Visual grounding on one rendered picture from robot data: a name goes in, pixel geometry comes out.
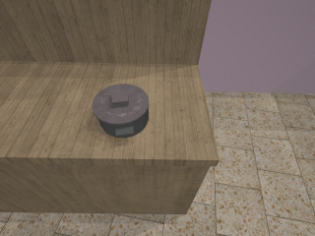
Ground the pot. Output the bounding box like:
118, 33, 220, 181
98, 107, 149, 138

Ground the knob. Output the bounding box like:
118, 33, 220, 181
111, 90, 129, 106

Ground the lid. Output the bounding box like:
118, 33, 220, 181
92, 84, 150, 126

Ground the table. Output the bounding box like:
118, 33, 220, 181
0, 0, 220, 214

